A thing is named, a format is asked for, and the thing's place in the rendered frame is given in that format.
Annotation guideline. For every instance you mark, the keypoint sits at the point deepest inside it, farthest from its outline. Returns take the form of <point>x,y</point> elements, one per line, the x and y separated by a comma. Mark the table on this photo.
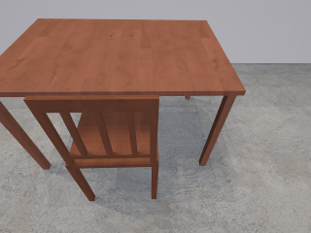
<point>95,56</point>

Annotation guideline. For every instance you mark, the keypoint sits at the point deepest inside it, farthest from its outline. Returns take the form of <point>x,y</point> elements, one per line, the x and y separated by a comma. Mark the chair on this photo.
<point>114,131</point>

